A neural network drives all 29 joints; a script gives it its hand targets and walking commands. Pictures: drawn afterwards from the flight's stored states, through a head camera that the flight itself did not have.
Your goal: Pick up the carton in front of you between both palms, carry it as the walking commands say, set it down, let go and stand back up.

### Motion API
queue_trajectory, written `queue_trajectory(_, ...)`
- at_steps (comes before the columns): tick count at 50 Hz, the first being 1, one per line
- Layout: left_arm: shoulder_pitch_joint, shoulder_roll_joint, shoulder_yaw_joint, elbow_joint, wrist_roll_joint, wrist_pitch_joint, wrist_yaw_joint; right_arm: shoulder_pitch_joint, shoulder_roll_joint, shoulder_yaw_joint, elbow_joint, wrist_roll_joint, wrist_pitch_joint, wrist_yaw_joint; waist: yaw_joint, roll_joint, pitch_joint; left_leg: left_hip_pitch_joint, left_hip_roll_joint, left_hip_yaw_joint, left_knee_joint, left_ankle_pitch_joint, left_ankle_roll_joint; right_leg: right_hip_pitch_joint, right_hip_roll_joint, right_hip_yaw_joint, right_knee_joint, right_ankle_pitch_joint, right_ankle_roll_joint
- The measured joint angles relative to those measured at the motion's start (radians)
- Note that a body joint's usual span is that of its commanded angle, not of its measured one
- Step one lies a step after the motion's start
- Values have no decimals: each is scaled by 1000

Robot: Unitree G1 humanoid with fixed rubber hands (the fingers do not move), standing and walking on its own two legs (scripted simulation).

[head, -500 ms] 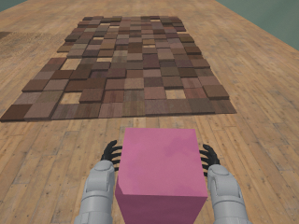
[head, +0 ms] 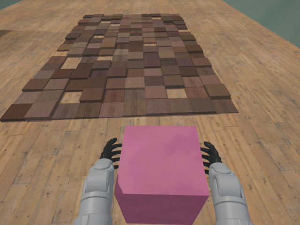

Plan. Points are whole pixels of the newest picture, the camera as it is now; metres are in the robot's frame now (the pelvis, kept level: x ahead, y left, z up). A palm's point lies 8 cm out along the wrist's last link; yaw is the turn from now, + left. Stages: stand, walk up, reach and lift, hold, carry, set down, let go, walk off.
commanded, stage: reach and lift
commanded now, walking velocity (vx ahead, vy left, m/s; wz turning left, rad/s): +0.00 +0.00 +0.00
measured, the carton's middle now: (159, 176) +0.30 +0.00 -0.04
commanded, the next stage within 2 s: hold in 0.30 s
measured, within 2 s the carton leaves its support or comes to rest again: neither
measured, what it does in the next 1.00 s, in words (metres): stands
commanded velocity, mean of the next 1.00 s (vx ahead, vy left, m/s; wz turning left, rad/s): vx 0.09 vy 0.00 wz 0.00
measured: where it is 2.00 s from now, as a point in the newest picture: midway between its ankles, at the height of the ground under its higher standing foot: (153, 200)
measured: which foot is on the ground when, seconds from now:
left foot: down 0.00-1.00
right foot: down 0.00-1.00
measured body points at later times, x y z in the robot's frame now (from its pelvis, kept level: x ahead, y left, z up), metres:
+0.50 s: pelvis +0.00 +0.00 +0.00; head -0.05 +0.00 +0.45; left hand +0.30 +0.15 +0.05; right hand +0.30 -0.15 +0.05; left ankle +0.01 +0.13 -0.75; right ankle +0.01 -0.13 -0.75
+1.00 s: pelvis +0.00 +0.01 -0.01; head -0.04 +0.01 +0.44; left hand +0.31 +0.16 +0.06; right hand +0.31 -0.15 +0.05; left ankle +0.01 +0.14 -0.74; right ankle +0.01 -0.13 -0.74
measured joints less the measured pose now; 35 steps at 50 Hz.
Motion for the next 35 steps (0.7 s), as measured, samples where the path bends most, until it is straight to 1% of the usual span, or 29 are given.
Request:
queue_trajectory(16, 29, 7, -32, -51, -14, 47, 4, 26, -6, 32, -48, 15, 46, -5, -2, -1, -3, 38, 1, 0, -26, 5, 2, 40, -3, -3, -27, 5, -1)
queue_trajectory(22, 41, 10, -52, -108, -33, 83, 10, 39, -9, 51, -107, 31, 83, -10, -4, -1, -5, 62, 2, 0, -41, 13, 2, 64, -5, -4, -44, 13, 0)
queue_trajectory(28, 13, 3, -28, -83, -14, 109, 1, 12, -3, 27, -82, 13, 109, 1, -3, -1, 2, 75, 1, 2, -38, 14, 2, 76, -5, -3, -38, 14, 0)
queue_trajectory(35, -8, -2, -10, -73, -5, 108, -4, -8, 2, 9, -71, 4, 107, 6, -3, -1, 16, 64, 1, 4, -22, 14, 1, 64, -3, -4, -22, 13, 0)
